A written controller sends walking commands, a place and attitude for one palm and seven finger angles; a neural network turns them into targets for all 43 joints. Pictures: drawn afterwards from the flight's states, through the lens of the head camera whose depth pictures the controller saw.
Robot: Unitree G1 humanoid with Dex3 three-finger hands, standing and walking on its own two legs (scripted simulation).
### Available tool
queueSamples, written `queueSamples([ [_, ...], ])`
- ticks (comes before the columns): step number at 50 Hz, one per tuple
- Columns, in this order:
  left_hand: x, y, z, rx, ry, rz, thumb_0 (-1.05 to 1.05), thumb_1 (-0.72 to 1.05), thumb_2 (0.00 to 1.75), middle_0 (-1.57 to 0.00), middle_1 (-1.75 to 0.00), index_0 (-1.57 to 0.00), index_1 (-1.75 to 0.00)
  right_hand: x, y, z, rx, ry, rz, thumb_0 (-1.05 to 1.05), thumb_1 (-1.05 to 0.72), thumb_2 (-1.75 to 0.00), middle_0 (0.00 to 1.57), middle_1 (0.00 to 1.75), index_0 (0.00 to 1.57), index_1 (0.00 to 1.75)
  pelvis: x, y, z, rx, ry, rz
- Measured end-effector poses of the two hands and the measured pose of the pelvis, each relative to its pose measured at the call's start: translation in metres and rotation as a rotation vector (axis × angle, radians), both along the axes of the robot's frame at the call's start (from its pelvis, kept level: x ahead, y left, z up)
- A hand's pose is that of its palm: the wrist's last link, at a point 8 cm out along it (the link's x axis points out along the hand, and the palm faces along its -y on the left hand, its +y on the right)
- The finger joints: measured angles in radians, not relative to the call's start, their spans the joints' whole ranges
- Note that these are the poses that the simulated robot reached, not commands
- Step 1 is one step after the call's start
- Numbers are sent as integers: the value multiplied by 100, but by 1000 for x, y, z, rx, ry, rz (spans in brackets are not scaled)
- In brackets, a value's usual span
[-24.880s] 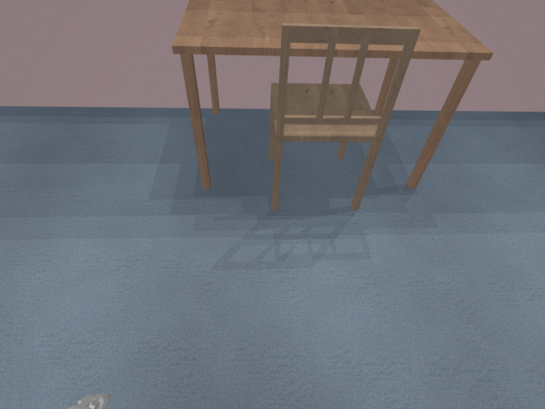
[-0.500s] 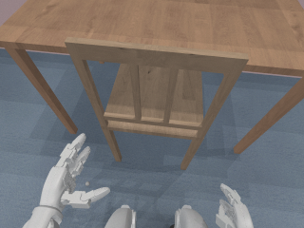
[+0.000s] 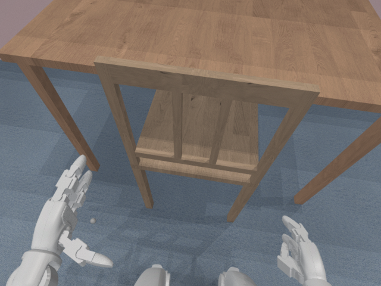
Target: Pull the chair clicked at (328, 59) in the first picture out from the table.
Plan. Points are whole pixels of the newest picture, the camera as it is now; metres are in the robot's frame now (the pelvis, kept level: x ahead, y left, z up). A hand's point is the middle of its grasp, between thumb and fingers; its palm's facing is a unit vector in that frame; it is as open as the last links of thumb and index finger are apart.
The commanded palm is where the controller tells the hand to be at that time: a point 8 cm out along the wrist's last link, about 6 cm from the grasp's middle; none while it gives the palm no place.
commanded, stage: raise the hand toward the chair's back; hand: left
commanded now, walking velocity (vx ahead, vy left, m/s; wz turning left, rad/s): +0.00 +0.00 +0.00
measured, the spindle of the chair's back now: (177, 128) +0.49 +0.07 -0.02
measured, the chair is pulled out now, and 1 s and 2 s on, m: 0.00 0.00 0.00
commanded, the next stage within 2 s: aim the fingers beside a spindle in 0.70 s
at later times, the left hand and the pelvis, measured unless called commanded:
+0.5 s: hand (90, 208) +0.25 +0.20 +0.04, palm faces -0.07 -1.00 -0.05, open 16.9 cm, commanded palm +0.23 +0.26 +0.04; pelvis +0.01 +0.00 +0.01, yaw -1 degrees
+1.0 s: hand (90, 208) +0.25 +0.21 +0.03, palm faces -0.07 -1.00 -0.06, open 16.9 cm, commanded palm +0.24 +0.26 +0.04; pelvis +0.00 +0.00 +0.00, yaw +0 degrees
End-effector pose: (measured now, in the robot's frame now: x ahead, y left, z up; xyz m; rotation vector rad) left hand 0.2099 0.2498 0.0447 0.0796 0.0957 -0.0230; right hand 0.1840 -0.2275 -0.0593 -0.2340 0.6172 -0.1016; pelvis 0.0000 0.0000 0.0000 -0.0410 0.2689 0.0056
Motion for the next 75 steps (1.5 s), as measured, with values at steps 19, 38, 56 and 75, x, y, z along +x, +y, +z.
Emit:
queueSamples([
  [19, 25, 12, -4, -28, 67, -62, -2, -50, 30, -6, -8, -6, -8, -24, -18, -1, -41, 87, -49, 1, -90, -90, 21, 30, 20, 30, 7, 4, 8, 1, 3, -9],
  [38, 13, 10, 1, -17, 33, -51, -2, -50, 30, -6, -8, -6, -8, -19, -10, 0, -23, 55, -21, 1, -90, -90, 20, 30, 20, 30, 3, 3, 7, 2, -5, -7],
  [56, 40, 12, -7, -24, -11, -63, -2, -50, 30, -6, -8, -6, -8, -31, -21, -9, -57, 92, -27, 1, -90, -90, 21, 30, 20, 30, -3, -1, 0, 0, 19, -6],
  [75, 74, 16, -21, -28, -18, -70, -2, -50, 30, -6, -9, -6, -8, -51, -25, -26, -59, 178, -52, 1, -90, -90, 20, 30, 20, 30, -3, 3, -7, 2, 63, -16],
])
